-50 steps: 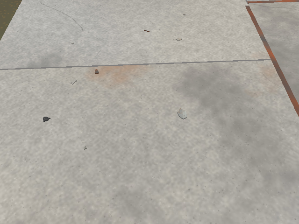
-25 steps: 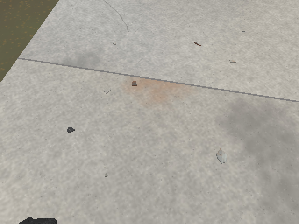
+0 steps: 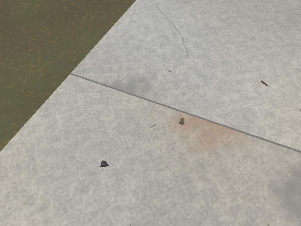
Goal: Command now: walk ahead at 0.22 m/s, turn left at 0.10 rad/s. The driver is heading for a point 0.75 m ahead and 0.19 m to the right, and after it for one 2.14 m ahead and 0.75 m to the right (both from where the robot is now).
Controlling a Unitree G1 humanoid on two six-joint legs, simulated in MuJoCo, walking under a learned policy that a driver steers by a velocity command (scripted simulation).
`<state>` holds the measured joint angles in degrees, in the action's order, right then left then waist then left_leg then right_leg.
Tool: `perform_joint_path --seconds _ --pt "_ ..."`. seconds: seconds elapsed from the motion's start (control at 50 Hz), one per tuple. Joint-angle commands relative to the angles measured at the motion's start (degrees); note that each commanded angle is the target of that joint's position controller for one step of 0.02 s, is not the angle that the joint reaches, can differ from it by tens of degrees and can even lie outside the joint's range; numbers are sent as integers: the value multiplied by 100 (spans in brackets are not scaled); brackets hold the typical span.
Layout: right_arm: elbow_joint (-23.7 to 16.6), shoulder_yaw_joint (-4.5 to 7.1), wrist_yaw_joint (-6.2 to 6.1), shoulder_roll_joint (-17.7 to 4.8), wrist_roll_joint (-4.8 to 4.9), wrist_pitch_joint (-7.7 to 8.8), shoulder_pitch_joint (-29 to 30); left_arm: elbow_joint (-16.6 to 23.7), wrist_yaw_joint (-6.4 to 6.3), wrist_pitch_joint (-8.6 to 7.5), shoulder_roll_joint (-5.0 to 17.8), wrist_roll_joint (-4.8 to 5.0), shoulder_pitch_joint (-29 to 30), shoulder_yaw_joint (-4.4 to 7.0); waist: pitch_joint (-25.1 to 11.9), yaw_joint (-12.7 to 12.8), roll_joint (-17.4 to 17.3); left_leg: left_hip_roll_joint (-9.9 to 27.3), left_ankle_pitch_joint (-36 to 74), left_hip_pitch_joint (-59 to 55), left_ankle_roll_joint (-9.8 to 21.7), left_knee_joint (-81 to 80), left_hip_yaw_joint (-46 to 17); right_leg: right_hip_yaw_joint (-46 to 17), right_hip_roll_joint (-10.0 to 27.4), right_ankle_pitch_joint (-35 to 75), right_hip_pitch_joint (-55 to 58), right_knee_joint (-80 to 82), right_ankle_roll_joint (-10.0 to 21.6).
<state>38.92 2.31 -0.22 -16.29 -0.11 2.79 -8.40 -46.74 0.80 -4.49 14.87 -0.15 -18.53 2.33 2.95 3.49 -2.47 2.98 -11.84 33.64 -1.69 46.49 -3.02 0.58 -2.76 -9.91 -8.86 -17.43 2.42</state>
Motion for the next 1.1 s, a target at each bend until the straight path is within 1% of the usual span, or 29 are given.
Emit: perform_joint_path --seconds 0.02,0.12,0.14,0.16,0.18,0.2,0.22,0.24,0.3,0.4,0.48,0.52,0.54,0.56,0.58,0.6,0.66,0.68,0.72,0.76,0.86,0.92,0.98,1.0,1.02,1.04,1.06,1.08,1.1 --pt "-245 35 36 -220 13 28 -40 304 -70 2 1004 57 285 225 -706 -169 858 -172 995 -955 -25 -857 173 -451 1239 3648 49 224 835" --pt "-239 164 66 -449 -86 81 -7 131 -89 122 953 161 304 181 -664 -390 715 -317 1549 -1886 350 -2189 132 -787 1214 2550 112 -533 529" --pt "-216 231 13 -694 -143 104 -156 98 -83 102 816 106 127 131 -782 -412 468 15 2816 -2525 515 -2414 -125 -742 942 2114 -114 -910 283" --pt "-284 293 -61 -1053 -244 86 -364 175 -56 38 565 -64 -156 33 -1328 -308 -236 977 5041 -3751 933 -1864 -836 -590 553 445 -866 -1692 -7" --pt "-254 259 -97 -845 -233 -36 -485 96 -80 68 282 -6 -611 -76 -1939 -330 -1015 1853 5345 -4395 1741 -1778 -1605 -358 270 -1956 -1534 -2684 -308" --pt "-205 186 -79 -543 -131 -111 -627 137 -104 175 676 95 -287 19 -1854 -579 -910 1917 4672 -4155 1916 -2023 -1886 -495 266 -3174 -1881 -3516 -489" --pt "-143 227 -76 -679 -55 -158 -571 240 -141 288 981 152 -35 145 -1524 -604 -698 1814 3684 -3864 1825 -2261 -1775 -456 297 -3134 -2268 -4219 -576" --pt "-157 245 -88 -755 -29 -177 -359 231 -204 415 1019 146 47 204 -1268 -532 -494 1702 2924 -3484 1713 -2464 -1573 -444 374 -2852 -2428 -4622 -652" --pt "-171 234 -107 -663 -100 -183 447 236 -344 737 819 118 -96 251 -726 -164 -626 1320 1522 -2021 1525 -3036 -713 -306 513 -1974 -1889 -4654 -820" --pt "5 280 -209 -670 -99 -212 633 540 -267 778 555 74 284 203 -816 -259 -617 1298 1303 -1857 1551 -3082 10 -42 667 -1255 -1330 -3458 -675" --pt "148 354 -222 -908 11 -297 589 686 -102 772 728 71 272 260 -917 -209 -552 1539 1223 -2107 1427 -2824 65 173 621 -972 -858 -2517 -389" --pt "243 359 -218 -853 133 -342 586 575 -55 774 797 35 -65 331 -854 -24 -359 1315 576 -1845 1002 -2299 378 331 390 -350 -236 -1512 -84" --pt "381 333 -200 -650 131 -371 300 584 -78 772 1002 -10 -151 404 -602 -60 283 955 -208 -1377 524 -1481 784 -236 586 246 22 -768 182" --pt "239 247 -156 -313 -114 -380 142 784 -205 772 1708 8 -60 552 -384 -351 2175 12 -2037 38 -182 254 1375 -2379 2060 1817 443 -247 929" --pt "-3 319 -209 -549 -111 -361 943 925 -152 650 1803 -219 -66 525 -382 90 1954 -429 -2697 446 -168 1343 376 -3174 2481 1584 -168 170 1693" --pt "9 372 -235 -669 -12 -367 972 949 -128 516 1642 -272 156 486 -368 -43 1420 -293 -2262 484 -56 1803 34 -2747 2221 1115 -240 210 1539" --pt "326 465 -325 -729 -58 -405 503 1075 -213 422 1180 38 830 361 -470 -387 988 -188 -1103 389 -77 1883 -102 -1968 1607 989 -126 -6 886" --pt "331 464 -310 -682 -46 -381 471 1093 -242 434 1100 34 782 323 -592 -404 998 -251 -934 248 -127 1961 -98 -1896 1515 1258 -93 -53 889" --pt "341 443 -235 -602 22 -301 420 1045 -289 433 1017 83 461 319 -809 -320 954 -248 -507 340 -151 1440 -84 -1964 1365 -215 321 143 898" --pt "253 419 -158 -583 65 -200 746 1001 -327 418 1096 111 240 347 -566 -147 1115 -261 -349 523 -177 566 -115 -2355 1403 -1544 522 464 948" --pt "229 361 37 -535 93 105 974 1005 -333 381 1320 106 162 432 -381 -13 1154 -390 -403 -214 -177 -988 -111 -2567 1322 -1654 263 465 1051" --pt "258 358 113 -593 159 243 844 1049 -267 390 1332 129 228 435 -343 -74 1166 -495 -533 -908 -67 -1482 -65 -2819 1223 -1878 -199 393 1074" --pt "480 356 144 -589 166 362 282 1057 -233 405 1086 121 351 338 -414 -384 1044 -431 159 -2045 145 -2276 132 -2775 1031 -2001 -665 54 871" --pt "580 367 127 -608 132 384 13 1043 -225 394 897 93 324 273 -479 -512 926 -326 172 -2598 225 -2454 124 -2644 836 -2069 -946 -240 719" --pt "704 397 94 -757 73 404 -530 1069 -214 365 582 62 374 171 -655 -730 589 256 -225 -3430 420 -2595 -456 -2277 538 -2231 -1563 -1094 463" --pt "802 420 55 -1081 -37 384 -1076 1140 -198 319 157 43 322 50 -802 -768 -468 1261 -1445 -4109 868 -3141 -1963 -1263 -165 -2336 -2486 -2875 64" --pt "949 551 129 -1540 -101 376 -1216 1443 -227 229 591 207 468 159 -244 -693 -1216 2025 -2934 -3811 1622 -3645 -3737 -1023 -168 -2592 -3725 -3773 23" --pt "843 449 132 -1122 21 397 -919 1336 -227 180 1013 229 527 262 239 -663 -740 1922 -3234 -3618 1690 -3711 -3507 -1176 193 -2123 -4131 -4300 -10" --pt "801 363 109 -831 70 394 -779 1225 -190 153 1055 191 522 291 341 -616 -635 1585 -2748 -3600 1481 -3683 -2910 -1125 279 -1605 -4202 -4428 -28"
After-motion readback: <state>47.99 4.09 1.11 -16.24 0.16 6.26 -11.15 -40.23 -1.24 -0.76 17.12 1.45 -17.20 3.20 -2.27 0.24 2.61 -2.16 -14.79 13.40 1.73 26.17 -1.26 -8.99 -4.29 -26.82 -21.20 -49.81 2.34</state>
